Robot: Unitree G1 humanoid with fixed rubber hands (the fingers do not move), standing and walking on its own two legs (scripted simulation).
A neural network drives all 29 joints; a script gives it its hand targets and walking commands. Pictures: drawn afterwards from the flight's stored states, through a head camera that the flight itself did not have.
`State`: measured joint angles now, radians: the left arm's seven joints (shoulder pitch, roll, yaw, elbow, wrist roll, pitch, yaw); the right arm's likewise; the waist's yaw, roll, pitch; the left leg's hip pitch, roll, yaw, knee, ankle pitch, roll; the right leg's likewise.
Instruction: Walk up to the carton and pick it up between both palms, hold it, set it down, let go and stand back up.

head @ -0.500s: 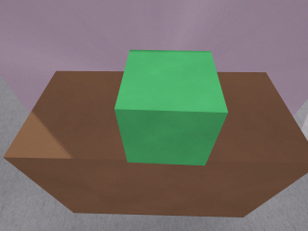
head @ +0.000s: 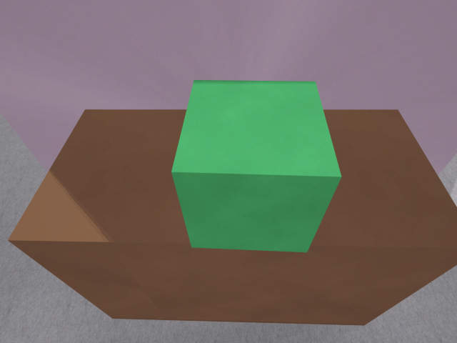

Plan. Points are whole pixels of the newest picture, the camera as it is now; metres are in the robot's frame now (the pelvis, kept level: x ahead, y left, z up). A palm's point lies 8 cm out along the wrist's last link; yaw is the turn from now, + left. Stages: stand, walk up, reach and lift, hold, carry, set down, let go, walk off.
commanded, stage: stand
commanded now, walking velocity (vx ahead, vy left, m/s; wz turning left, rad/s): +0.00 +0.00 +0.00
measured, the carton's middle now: (251, 167) +0.45 +0.00 +0.04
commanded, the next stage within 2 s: walk up in 0.02 s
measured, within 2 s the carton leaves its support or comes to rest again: neither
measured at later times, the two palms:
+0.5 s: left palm out of the picture +0.05 +0.24 -0.13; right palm out of the picture +0.03 -0.23 -0.14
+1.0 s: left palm out of the picture +0.08 +0.22 -0.11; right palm out of the picture +0.00 -0.24 -0.13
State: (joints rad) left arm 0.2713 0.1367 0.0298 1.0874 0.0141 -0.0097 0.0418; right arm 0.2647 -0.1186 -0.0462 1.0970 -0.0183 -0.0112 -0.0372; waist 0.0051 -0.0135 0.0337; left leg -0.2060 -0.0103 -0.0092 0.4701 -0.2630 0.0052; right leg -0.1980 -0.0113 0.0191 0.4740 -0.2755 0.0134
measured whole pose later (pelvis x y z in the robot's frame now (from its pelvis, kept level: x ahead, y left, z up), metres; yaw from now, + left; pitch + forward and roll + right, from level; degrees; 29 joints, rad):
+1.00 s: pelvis -0.06 +0.01 -0.01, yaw -10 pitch -1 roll +2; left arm 0.29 0.17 0.02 0.65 0.02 0.00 0.01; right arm 0.24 -0.20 -0.02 0.72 -0.01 0.05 0.00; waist 0.00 -0.01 0.06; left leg -0.30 0.03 0.16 0.60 -0.28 0.02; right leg -0.38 0.04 0.19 0.64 -0.24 0.04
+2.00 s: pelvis -0.04 +0.02 -0.01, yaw -13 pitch -1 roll +2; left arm 0.23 0.15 0.01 0.61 0.03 -0.01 0.03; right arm 0.28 -0.20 -0.03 0.68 -0.03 0.03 0.04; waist -0.03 -0.01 0.04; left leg -0.27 0.04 0.19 0.60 -0.30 0.02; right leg -0.37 0.04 0.19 0.64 -0.25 0.04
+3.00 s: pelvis -0.02 +0.02 -0.02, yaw -7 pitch +4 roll +1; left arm 0.09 0.20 -0.03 0.74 -0.02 0.09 0.03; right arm 0.18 -0.17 -0.13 0.88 -0.07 -0.19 0.07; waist -0.02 -0.02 -0.02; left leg -0.39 0.00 0.08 0.64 -0.31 0.02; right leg -0.44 -0.01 0.09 0.66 -0.30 0.05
